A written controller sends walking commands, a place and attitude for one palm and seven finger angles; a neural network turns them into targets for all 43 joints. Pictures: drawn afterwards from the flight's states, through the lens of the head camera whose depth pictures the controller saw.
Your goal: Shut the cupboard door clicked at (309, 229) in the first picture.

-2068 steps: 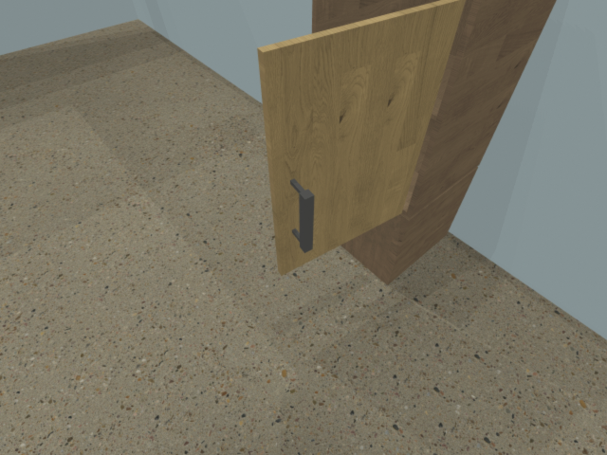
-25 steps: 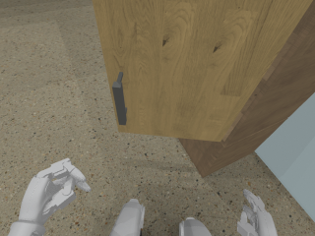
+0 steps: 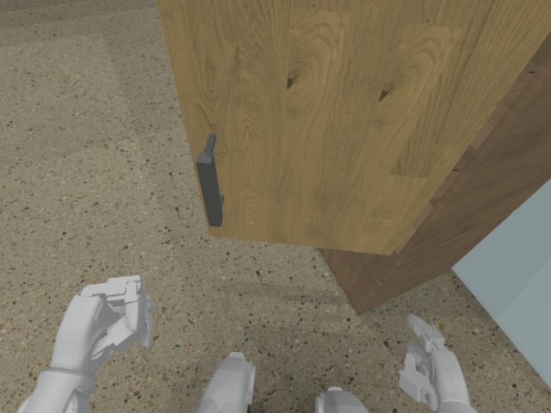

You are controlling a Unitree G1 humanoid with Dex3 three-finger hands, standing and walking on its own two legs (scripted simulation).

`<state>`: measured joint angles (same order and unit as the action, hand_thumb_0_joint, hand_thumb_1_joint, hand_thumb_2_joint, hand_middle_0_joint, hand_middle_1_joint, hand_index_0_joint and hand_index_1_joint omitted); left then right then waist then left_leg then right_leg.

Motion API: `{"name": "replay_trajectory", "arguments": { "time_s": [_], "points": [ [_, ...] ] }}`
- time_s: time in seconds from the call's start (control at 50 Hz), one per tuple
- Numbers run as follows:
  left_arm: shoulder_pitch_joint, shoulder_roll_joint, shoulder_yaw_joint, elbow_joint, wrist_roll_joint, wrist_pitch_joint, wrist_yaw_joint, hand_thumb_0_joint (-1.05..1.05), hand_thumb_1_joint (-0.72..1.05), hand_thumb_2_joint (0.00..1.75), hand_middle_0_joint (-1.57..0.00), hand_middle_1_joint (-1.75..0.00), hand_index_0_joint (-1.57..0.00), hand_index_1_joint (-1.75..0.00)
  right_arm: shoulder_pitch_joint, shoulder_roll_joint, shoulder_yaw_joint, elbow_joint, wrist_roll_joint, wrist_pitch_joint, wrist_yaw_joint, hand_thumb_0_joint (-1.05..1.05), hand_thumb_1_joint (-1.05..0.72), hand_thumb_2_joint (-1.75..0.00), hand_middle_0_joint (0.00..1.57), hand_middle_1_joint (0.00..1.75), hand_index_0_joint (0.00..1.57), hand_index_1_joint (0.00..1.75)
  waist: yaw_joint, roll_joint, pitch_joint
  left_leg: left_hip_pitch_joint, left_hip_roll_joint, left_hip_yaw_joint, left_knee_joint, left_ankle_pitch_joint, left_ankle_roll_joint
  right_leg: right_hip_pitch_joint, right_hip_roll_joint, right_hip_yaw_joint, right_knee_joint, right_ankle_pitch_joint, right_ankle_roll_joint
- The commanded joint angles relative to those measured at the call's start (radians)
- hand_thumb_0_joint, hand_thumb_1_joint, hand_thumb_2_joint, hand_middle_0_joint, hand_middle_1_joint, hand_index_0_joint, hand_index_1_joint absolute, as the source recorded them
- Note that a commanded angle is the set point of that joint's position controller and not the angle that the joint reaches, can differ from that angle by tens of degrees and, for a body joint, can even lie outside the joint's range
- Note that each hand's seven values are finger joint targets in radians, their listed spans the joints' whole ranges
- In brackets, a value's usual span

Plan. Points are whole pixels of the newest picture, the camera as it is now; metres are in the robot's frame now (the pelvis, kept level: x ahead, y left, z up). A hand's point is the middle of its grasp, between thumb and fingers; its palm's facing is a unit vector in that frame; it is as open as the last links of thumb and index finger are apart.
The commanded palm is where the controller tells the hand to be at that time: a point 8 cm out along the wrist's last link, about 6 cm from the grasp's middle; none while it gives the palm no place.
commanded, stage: raise the hand and make a fist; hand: left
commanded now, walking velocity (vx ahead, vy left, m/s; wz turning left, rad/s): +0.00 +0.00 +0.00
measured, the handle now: (213, 183) +0.47 +0.16 +0.02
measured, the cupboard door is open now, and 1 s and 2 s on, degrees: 59 59 59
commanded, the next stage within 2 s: bring the fist close to the handle in 0.40 s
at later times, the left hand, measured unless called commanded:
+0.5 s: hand (153, 327) +0.22 +0.18 +0.05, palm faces -0.03 -1.00 -0.04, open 3.1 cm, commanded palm +0.20 +0.23 +0.05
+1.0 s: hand (186, 283) +0.28 +0.15 +0.04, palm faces -0.06 -1.00 -0.02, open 3.1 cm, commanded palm +0.27 +0.20 +0.04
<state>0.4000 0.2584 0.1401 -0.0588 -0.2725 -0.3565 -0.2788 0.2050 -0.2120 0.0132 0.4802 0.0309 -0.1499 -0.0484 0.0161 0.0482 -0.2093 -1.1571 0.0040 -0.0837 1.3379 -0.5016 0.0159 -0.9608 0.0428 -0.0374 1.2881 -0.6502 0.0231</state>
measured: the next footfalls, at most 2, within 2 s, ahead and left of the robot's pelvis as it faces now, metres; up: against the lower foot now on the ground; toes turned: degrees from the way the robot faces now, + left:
none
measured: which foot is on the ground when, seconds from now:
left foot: down 0.00-1.00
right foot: down 0.00-1.00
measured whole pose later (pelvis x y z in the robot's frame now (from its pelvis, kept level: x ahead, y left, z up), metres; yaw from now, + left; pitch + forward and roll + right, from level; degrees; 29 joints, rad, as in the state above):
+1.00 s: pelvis +0.00 -0.01 +0.00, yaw +0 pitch +20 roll -4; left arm 0.13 0.23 0.08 0.15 -0.21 -0.36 -0.18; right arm 0.24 -0.23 0.02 0.51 0.03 -0.09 -0.03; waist -0.02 0.05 -0.22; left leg -1.19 0.01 -0.07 1.34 -0.49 0.01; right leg -1.01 0.05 -0.02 1.32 -0.65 0.01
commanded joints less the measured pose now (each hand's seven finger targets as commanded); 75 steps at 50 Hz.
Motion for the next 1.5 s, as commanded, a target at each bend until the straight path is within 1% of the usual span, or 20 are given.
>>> {"name": "replay_trajectory", "arguments": {
  "time_s": [0.0, 0.04, 0.18, 0.42, 0.48, 0.6, 0.66, 0.74, 0.84, 1.04, 1.12, 1.16, 1.2, 1.26, 1.3, 1.32, 1.36, 1.42, 1.44, 1.48],
  "points": [
    [-0.039, 0.111, 0.062, -0.197, -0.02, -0.07, 0.017, 0.0, 0.9, 0.9, -1.3, -1.5, -1.3, -1.5, -0.021, -0.147, -0.065, -0.151, 0.005, -0.048, -0.015, 0.0, -0.9, -0.9, 0.2, 0.3, 0.2, 0.3, -0.015, 0.036, -0.205, 0.347, 0.019, -0.021, -0.237, 0.103, 0.006, -0.021, 0.014, -0.021, -0.19, 0.194, -0.061],
    [-0.027, 0.116, 0.06, -0.218, -0.016, -0.075, 0.022, 0.0, 0.9, 0.9, -1.3, -1.5, -1.3, -1.5, -0.023, -0.145, -0.065, -0.153, 0.006, -0.047, -0.013, 0.0, -0.9, -0.9, 0.2, 0.3, 0.2, 0.3, -0.007, 0.069, -0.226, 0.372, 0.018, -0.016, -0.241, 0.129, 0.005, -0.01, 0.013, -0.021, -0.188, 0.211, -0.065],
    [-0.024, 0.108, 0.066, -0.149, -0.026, -0.093, 0.028, 0.0, 0.9, 0.9, -1.3, -1.5, -1.3, -1.5, -0.022, -0.144, -0.066, -0.143, 0.006, -0.04, -0.014, 0.0, -0.9, -0.9, 0.2, 0.3, 0.2, 0.3, -0.018, 0.0, -0.188, 0.3, 0.012, 0.008, -0.218, 0.11, 0.011, 0.006, 0.01, -0.001, -0.212, 0.185, -0.057],
    [-0.037, 0.127, 0.068, -0.17, -0.025, -0.11, 0.032, 0.0, 0.9, 0.9, -1.3, -1.5, -1.3, -1.5, -0.024, -0.147, -0.065, -0.143, 0.01, -0.038, -0.018, 0.0, -0.9, -0.9, 0.2, 0.3, 0.2, 0.3, -0.011, 0.033, -0.185, 0.305, 0.012, 0.005, -0.228, 0.078, 0.014, 0.006, 0.013, 0.008, -0.214, 0.156, -0.062],
    [-0.038, 0.105, 0.053, -0.156, -0.026, -0.106, 0.028, 0.0, 0.9, 0.9, -1.3, -1.5, -1.3, -1.5, -0.027, -0.145, -0.064, -0.146, 0.011, -0.036, -0.018, 0.0, -0.9, -0.9, 0.2, 0.3, 0.2, 0.3, -0.022, 0.006, -0.18, 0.297, 0.011, 0.012, -0.218, 0.084, 0.015, -0.002, 0.01, 0.008, -0.218, 0.159, -0.056],
    [-0.173, 0.077, -0.006, -0.138, -0.004, -0.119, 0.033, 0.0, 0.9, 0.9, -1.3, -1.5, -1.3, -1.5, -0.017, -0.154, -0.06, -0.135, 0.005, -0.045, -0.017, 0.0, -0.9, -0.9, 0.2, 0.3, 0.2, 0.3, -0.048, 0.009, -0.181, 0.298, 0.014, 0.001, -0.197, 0.054, 0.017, -0.061, 0.009, 0.002, -0.196, 0.146, -0.055],
    [-0.23, 0.086, -0.007, -0.103, 0.011, -0.105, 0.047, 0.0, 0.9, 0.9, -1.3, -1.5, -1.3, -1.5, -0.014, -0.157, -0.056, -0.129, 0.003, -0.038, -0.015, 0.0, -0.9, -0.9, 0.2, 0.3, 0.2, 0.3, -0.047, 0.014, -0.187, 0.29, 0.013, -0.001, -0.196, 0.037, 0.016, -0.069, 0.007, 0.003, -0.193, 0.136, -0.057],
    [-0.248, 0.103, 0.028, -0.09, 0.018, -0.084, 0.071, 0.0, 0.9, 0.9, -1.3, -1.5, -1.3, -1.5, -0.014, -0.156, -0.058, -0.129, 0.002, -0.024, -0.005, 0.0, -0.9, -0.9, 0.2, 0.3, 0.2, 0.3, -0.019, 0.028, -0.26, 0.321, 0.012, 0.005, -0.194, 0.105, 0.013, -0.035, 0.006, 0.003, -0.179, 0.187, -0.062],
    [-0.331, 0.077, -0.007, -0.032, 0.041, -0.062, 0.098, 0.0, 0.9, 0.9, -1.3, -1.5, -1.3, -1.5, -0.007, -0.156, -0.055, -0.119, -0.001, -0.002, 0.004, 0.0, -0.9, -0.9, 0.2, 0.3, 0.2, 0.3, -0.038, 0.014, -0.237, 0.319, 0.016, 0.002, -0.198, 0.106, 0.012, -0.05, 0.006, -0.001, -0.186, 0.195, -0.058],
    [-0.501, 0.064, -0.017, 0.088, 0.06, -0.097, 0.117, 0.0, 0.9, 0.9, -1.3, -1.5, -1.3, -1.5, 0.007, -0.164, -0.061, -0.082, -0.007, 0.027, 0.011, 0.0, -0.9, -0.9, 0.2, 0.3, 0.2, 0.3, -0.06, -0.011, -0.248, 0.318, 0.02, 0.004, -0.18, 0.126, 0.009, -0.083, 0.003, 0.0, -0.172, 0.216, -0.058],
    [-0.596, 0.083, 0.003, 0.128, 0.065, -0.111, 0.13, 0.0, 0.9, 0.9, -1.3, -1.5, -1.3, -1.5, 0.019, -0.17, -0.064, -0.062, -0.011, 0.038, 0.011, 0.0, -0.9, -0.9, 0.2, 0.3, 0.2, 0.3, -0.058, 0.005, -0.285, 0.328, 0.019, 0.002, -0.167, 0.134, 0.009, -0.089, 0.004, 0.004, -0.163, 0.222, -0.062],
    [-0.619, 0.05, -0.028, 0.135, 0.069, -0.116, 0.131, 0.0, 0.9, 0.9, -1.3, -1.5, -1.3, -1.5, 0.014, -0.166, -0.065, -0.063, -0.01, 0.043, 0.016, 0.0, -0.9, -0.9, 0.2, 0.3, 0.2, 0.3, -0.056, 0.026, -0.314, 0.358, 0.019, 0.004, -0.171, 0.154, 0.005, -0.095, 0.0, 0.002, -0.158, 0.233, -0.061],
    [-0.65, 0.057, -0.02, 0.153, 0.074, -0.116, 0.138, 0.0, 0.9, 0.9, -1.3, -1.5, -1.3, -1.5, 0.02, -0.169, -0.069, -0.053, -0.01, 0.049, 0.018, 0.0, -0.9, -0.9, 0.2, 0.3, 0.2, 0.3, -0.059, 0.031, -0.326, 0.381, 0.023, 0.0, -0.172, 0.165, 0.002, -0.107, 0.0, 0.0, -0.156, 0.242, -0.061],
    [-0.722, 0.03, -0.049, 0.219, 0.085, -0.105, 0.148, 0.0, 0.9, 0.9, -1.3, -1.5, -1.3, -1.5, 0.029, -0.17, -0.066, -0.045, -0.012, 0.062, 0.021, 0.0, -0.9, -0.9, 0.2, 0.3, 0.2, 0.3, -0.079, 0.012, -0.298, 0.362, 0.024, -0.004, -0.171, 0.139, 0.003, -0.129, 0.0, -0.003, -0.158, 0.229, -0.057],
    [-0.766, 0.054, -0.015, 0.286, 0.091, -0.103, 0.159, 0.0, 0.9, 0.9, -1.3, -1.5, -1.3, -1.5, 0.034, -0.173, -0.068, -0.031, -0.013, 0.072, 0.02, 0.0, -0.9, -0.9, 0.2, 0.3, 0.2, 0.3, -0.08, -0.007, -0.289, 0.337, 0.024, 0.001, -0.162, 0.122, 0.003, -0.137, 0.001, 0.0, -0.159, 0.217, -0.056],
    [-0.801, 0.08, 0.008, 0.301, 0.093, -0.107, 0.164, 0.0, 0.9, 0.9, -1.3, -1.5, -1.3, -1.5, 0.046, -0.178, -0.067, -0.025, -0.016, 0.076, 0.018, 0.0, -0.9, -0.9, 0.2, 0.3, 0.2, 0.3, -0.078, -0.014, -0.295, 0.328, 0.023, -0.001, -0.157, 0.131, 0.004, -0.129, 0.004, 0.003, -0.154, 0.224, -0.059],
    [-0.861, 0.044, -0.024, 0.294, 0.099, -0.123, 0.169, 0.0, 0.9, 0.9, -1.3, -1.5, -1.3, -1.5, 0.039, -0.172, -0.069, -0.024, -0.018, 0.078, 0.023, 0.0, -0.9, -0.9, 0.2, 0.3, 0.2, 0.3, -0.08, 0.029, -0.34, 0.366, 0.022, 0.001, -0.15, 0.153, 0.001, -0.145, -0.002, 0.002, -0.142, 0.236, -0.058],
    [-0.858, 0.056, -0.007, 0.319, 0.1, -0.136, 0.176, 0.0, 0.9, 0.9, -1.3, -1.5, -1.3, -1.5, 0.056, -0.175, -0.073, -0.016, -0.023, 0.083, 0.029, 0.0, -0.9, -0.9, 0.2, 0.3, 0.2, 0.3, -0.071, 0.032, -0.387, 0.397, 0.025, -0.004, -0.143, 0.21, -0.002, -0.136, 0.002, 0.0, -0.131, 0.275, -0.062],
    [-0.86, 0.053, -0.005, 0.339, 0.103, -0.138, 0.177, 0.0, 0.9, 0.9, -1.3, -1.5, -1.3, -1.5, 0.055, -0.173, -0.073, -0.015, -0.022, 0.089, 0.032, 0.0, -0.9, -0.9, 0.2, 0.3, 0.2, 0.3, -0.065, 0.029, -0.383, 0.395, 0.025, 0.0, -0.146, 0.216, -0.005, -0.133, -0.001, 0.0, -0.132, 0.28, -0.061],
    [-0.899, 0.048, -0.008, 0.401, 0.11, -0.137, 0.182, 0.0, 0.9, 0.9, -1.3, -1.5, -1.3, -1.5, 0.061, -0.174, -0.073, -0.005, -0.022, 0.1, 0.035, 0.0, -0.9, -0.9, 0.2, 0.3, 0.2, 0.3, -0.082, -0.012, -0.346, 0.355, 0.025, 0.002, -0.142, 0.183, -0.001, -0.141, 0.001, 0.002, -0.139, 0.263, -0.056]
  ]
}}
